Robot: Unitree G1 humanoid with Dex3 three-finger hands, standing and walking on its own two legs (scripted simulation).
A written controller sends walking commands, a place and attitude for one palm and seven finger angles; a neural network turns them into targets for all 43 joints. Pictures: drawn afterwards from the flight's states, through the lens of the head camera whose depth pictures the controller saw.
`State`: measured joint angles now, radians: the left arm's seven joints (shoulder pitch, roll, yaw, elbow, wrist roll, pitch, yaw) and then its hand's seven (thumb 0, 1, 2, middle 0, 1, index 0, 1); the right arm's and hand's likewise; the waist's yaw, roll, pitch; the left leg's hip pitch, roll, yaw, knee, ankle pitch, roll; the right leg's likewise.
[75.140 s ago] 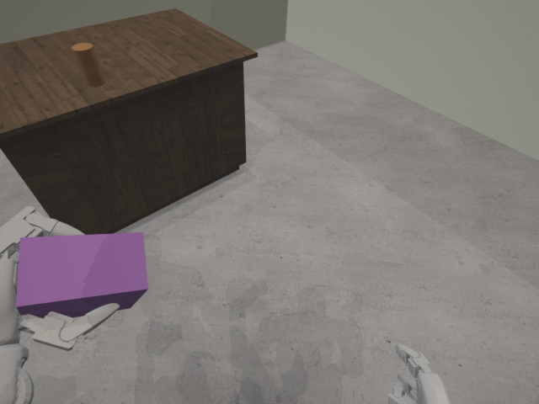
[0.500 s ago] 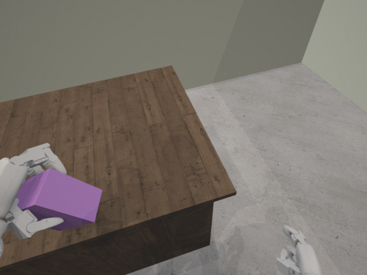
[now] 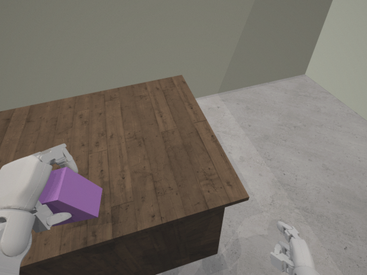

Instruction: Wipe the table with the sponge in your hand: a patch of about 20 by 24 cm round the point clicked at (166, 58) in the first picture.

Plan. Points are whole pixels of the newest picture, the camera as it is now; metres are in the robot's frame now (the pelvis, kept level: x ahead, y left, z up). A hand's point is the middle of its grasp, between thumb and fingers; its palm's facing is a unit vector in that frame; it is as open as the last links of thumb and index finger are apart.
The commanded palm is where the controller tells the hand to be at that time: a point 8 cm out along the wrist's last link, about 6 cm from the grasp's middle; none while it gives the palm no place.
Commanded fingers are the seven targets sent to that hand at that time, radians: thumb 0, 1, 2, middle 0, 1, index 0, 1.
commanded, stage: turn the palm down, sponge in hand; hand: left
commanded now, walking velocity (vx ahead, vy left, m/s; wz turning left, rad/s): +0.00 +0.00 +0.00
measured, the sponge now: (65, 201) +0.22 +0.28 +0.08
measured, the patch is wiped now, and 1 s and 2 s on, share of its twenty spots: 0.00 0.00 0.00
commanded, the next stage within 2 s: move the sponge above the wiping area in 0.96 s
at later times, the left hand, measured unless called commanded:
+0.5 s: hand (38, 184) +0.22 +0.31 +0.13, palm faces +0.12 -0.07 -0.99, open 10.3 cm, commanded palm +0.19 +0.29 +0.17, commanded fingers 0.00 0.10 1.30 -1.20 -1.60 -1.20 -1.60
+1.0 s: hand (59, 188) +0.23 +0.28 +0.11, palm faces +0.01 -0.10 -1.00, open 10.3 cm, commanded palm +0.20 +0.27 +0.17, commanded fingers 0.00 0.10 1.30 -1.20 -1.60 -1.20 -1.60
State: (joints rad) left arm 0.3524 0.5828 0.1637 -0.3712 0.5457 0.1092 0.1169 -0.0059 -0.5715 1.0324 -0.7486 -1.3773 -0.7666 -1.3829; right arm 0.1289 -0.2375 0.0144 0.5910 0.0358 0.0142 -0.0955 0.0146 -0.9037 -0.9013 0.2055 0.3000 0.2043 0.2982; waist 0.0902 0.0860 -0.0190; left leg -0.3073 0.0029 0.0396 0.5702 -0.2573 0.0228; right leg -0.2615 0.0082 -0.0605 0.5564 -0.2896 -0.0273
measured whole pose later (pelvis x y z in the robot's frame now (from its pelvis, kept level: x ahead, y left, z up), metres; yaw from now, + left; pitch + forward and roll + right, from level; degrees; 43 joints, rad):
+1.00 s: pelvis +0.01 -0.01 +0.01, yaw +0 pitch -2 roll +0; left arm 0.20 0.50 -0.01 -0.22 0.84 0.40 -0.01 0.00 -0.57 1.03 -0.75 -1.38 -0.76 -1.39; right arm 0.00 -0.29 0.02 0.65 0.05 0.08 -0.04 0.01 -0.90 -0.90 0.20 0.30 0.20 0.30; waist 0.12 0.13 0.02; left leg -0.17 0.00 0.04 0.40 -0.19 0.02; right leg -0.14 0.01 -0.05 0.42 -0.24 -0.04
